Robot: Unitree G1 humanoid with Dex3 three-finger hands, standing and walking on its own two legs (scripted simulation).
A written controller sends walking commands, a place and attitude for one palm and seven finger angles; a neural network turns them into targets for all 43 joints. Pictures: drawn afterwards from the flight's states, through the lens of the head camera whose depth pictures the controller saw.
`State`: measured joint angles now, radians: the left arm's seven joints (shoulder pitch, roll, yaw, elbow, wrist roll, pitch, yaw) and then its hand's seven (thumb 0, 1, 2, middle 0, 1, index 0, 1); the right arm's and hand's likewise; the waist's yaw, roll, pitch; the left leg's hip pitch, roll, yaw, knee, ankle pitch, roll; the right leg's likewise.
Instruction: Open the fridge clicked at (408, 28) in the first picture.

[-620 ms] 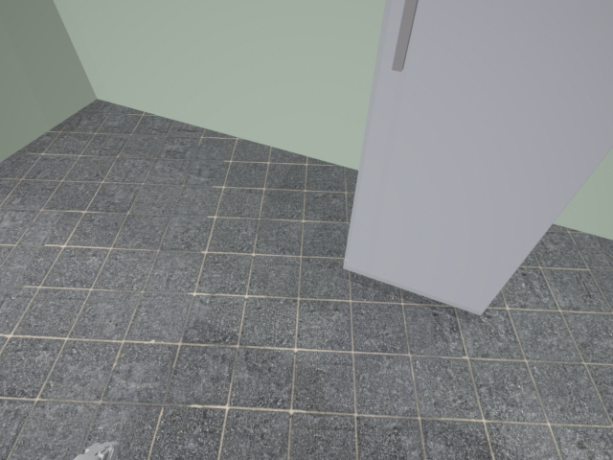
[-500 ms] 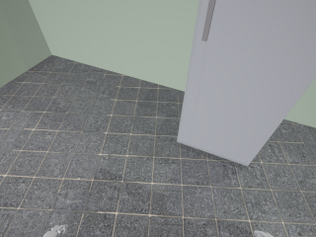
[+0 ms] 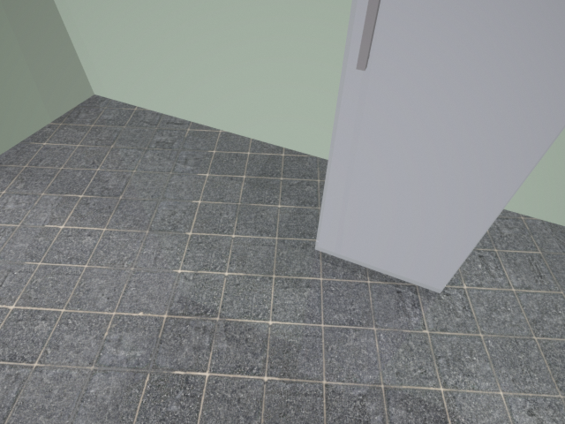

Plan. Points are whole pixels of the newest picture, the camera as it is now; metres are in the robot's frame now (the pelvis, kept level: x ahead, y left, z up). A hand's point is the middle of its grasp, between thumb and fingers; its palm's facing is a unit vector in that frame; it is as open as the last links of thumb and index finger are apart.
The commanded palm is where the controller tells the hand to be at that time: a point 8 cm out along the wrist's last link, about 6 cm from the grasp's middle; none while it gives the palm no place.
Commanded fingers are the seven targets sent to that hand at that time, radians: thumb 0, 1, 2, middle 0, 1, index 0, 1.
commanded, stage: stand and wait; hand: left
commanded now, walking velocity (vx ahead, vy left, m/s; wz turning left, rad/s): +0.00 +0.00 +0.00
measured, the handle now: (374, 9) +0.85 -0.14 +0.23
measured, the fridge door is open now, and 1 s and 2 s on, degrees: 0 0 0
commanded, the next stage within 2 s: look at it before walking up in 0.20 s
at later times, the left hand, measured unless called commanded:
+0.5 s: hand out of the picture +0.07 +0.24 -0.15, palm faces -0.03 -0.94 -0.33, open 7.4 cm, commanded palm none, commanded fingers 0.00 0.90 0.90 -0.20 -0.30 -0.20 -0.30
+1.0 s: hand out of the picture +0.07 +0.24 -0.15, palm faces -0.03 -0.94 -0.34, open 7.4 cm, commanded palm none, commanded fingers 0.00 0.90 0.90 -0.20 -0.30 -0.20 -0.30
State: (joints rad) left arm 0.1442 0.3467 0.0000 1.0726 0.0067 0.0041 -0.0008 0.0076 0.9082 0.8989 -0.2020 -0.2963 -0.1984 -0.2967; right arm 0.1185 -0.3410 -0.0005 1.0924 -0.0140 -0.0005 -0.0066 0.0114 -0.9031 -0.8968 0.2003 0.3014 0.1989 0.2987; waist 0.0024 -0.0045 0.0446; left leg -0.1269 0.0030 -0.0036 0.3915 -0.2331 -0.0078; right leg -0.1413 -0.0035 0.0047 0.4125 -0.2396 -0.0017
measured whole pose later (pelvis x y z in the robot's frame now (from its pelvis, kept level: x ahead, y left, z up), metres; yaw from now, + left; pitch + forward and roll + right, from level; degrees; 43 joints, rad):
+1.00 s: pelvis -0.01 -0.01 +0.00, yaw -1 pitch -2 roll +0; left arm 0.13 0.34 0.00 1.09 0.01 0.00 0.00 0.01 0.91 0.90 -0.20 -0.30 -0.20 -0.30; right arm 0.11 -0.34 0.00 1.11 -0.01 -0.01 -0.01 0.01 -0.90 -0.90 0.20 0.30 0.20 0.30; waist 0.01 0.00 0.04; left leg -0.13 0.02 0.00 0.36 -0.20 -0.02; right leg -0.14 0.01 0.01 0.38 -0.20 -0.01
